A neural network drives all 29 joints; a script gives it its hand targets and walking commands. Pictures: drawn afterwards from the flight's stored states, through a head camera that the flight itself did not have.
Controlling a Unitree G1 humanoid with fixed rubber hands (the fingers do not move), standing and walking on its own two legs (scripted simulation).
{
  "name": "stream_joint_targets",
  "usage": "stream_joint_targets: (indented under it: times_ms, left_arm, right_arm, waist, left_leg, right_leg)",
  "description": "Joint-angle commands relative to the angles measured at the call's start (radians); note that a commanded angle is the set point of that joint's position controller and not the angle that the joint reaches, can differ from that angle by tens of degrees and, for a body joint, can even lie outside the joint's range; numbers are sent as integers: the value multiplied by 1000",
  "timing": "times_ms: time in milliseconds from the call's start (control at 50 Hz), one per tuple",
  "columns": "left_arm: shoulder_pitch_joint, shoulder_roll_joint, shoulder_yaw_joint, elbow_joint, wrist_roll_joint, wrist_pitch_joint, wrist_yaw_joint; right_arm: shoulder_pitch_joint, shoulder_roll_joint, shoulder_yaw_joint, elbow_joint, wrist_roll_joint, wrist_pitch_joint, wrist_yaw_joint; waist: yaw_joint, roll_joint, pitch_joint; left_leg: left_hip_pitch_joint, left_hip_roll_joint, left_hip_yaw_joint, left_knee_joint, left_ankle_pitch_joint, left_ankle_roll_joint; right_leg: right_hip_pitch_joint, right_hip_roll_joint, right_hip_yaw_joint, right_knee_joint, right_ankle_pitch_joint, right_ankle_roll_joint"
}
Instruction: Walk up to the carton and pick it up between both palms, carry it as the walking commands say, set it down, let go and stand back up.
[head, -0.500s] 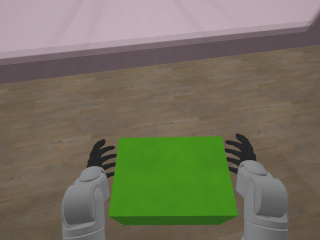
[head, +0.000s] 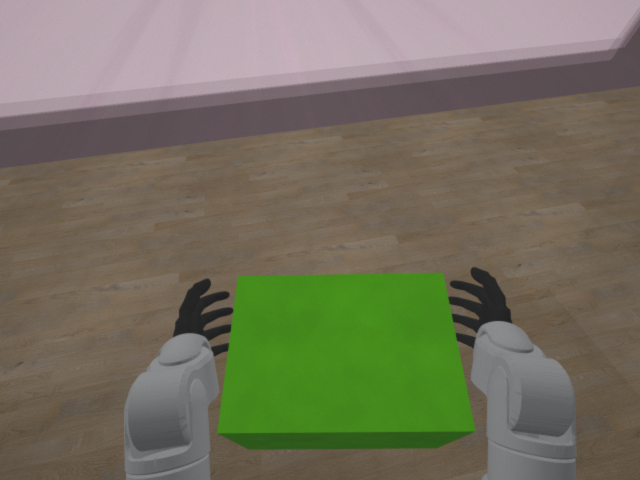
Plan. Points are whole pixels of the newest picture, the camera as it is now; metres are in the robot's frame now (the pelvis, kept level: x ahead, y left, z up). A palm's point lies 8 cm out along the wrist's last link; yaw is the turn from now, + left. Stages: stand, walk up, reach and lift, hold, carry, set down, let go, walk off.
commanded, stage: carry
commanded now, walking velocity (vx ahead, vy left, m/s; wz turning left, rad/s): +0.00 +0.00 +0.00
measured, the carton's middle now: (341, 365) +0.27 +0.00 +0.01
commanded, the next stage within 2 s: none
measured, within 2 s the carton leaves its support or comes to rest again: neither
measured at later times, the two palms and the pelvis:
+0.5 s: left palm (200, 336) +0.27 +0.16 +0.09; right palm (482, 325) +0.27 -0.17 +0.09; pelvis +0.01 +0.00 +0.00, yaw +0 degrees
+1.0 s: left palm (160, 356) +0.24 +0.20 +0.09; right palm (453, 337) +0.26 -0.13 +0.10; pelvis +0.01 +0.03 -0.01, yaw +0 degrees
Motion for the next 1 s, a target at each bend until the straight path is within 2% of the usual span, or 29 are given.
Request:
stream_joint_targets:
  times_ms: [0,400,540,560,580,620,640,700,740,780,820,900,980]
  left_arm:
    - [-444,-847,-671,-68,-378,-18,-242]
    - [-469,-818,-620,38,-335,-94,-254]
    - [-507,-794,-560,152,-291,-168,-271]
    - [-508,-764,-517,232,-258,-188,-277]
    - [-523,-784,-522,214,-265,-207,-280]
    - [-557,-920,-652,-31,-364,-193,-271]
    - [-525,-938,-686,-95,-387,-160,-259]
    - [-374,-845,-676,-100,-375,-74,-236]
    - [-345,-815,-678,-114,-379,-39,-233]
    - [-360,-811,-686,-131,-382,-19,-235]
    - [-388,-821,-698,-151,-389,-7,-239]
    - [-409,-842,-718,-179,-405,9,-242]
    - [-409,-846,-720,-173,-410,21,-246]
  right_arm:
    - [-397,863,680,-46,390,8,257]
    - [-422,834,628,61,349,-68,271]
    - [-456,814,570,180,307,-144,288]
    - [-455,784,529,263,275,-164,293]
    - [-471,805,540,249,284,-182,297]
    - [-511,943,676,-2,388,-168,290]
    - [-487,959,714,-73,413,-136,279]
    - [-345,867,718,-86,403,-50,256]
    - [-316,839,721,-100,403,-13,253]
    - [-324,835,726,-114,404,8,256]
    - [-344,846,730,-129,406,19,259]
    - [-358,867,724,-142,411,33,260]
    - [-347,872,716,-136,404,44,259]
  waist:
    - [-1,-8,-172]
    - [-1,-6,-171]
    - [-1,-5,-170]
    - [0,-2,-168]
    - [2,-6,-163]
    - [1,-28,-175]
    - [0,-36,-195]
    - [4,-55,-247]
    - [5,-74,-232]
    - [4,-84,-194]
    - [2,-69,-159]
    - [10,20,-141]
    - [15,26,-135]
  left_leg:
    - [19,95,-95,-94,112,12]
    - [30,99,-87,-92,121,9]
    - [34,100,-84,-91,121,6]
    - [28,93,-79,-89,111,5]
    - [21,88,-74,-84,94,1]
    - [25,81,-67,-64,77,-2]
    - [39,81,-66,-47,93,-1]
    - [47,80,-53,20,175,-5]
    - [24,68,-46,41,158,-5]
    - [0,58,-46,34,98,0]
    - [-2,59,-58,6,83,12]
    - [35,104,-107,-53,193,54]
    - [31,119,-113,-47,245,82]
  right_leg:
    - [131,-99,110,-62,138,-18]
    - [137,-95,109,-50,153,-19]
    - [138,-93,110,-48,148,-23]
    - [143,-102,115,-52,145,-22]
    - [146,-116,123,-60,140,-19]
    - [148,-145,142,-64,134,-14]
    - [153,-156,147,-53,156,-11]
    - [188,-188,153,3,316,-11]
    - [189,-206,166,16,371,-22]
    - [161,-215,179,11,330,-29]
    - [114,-205,168,15,233,-23]
    - [42,-143,63,105,117,17]
    - [32,-123,22,147,78,29]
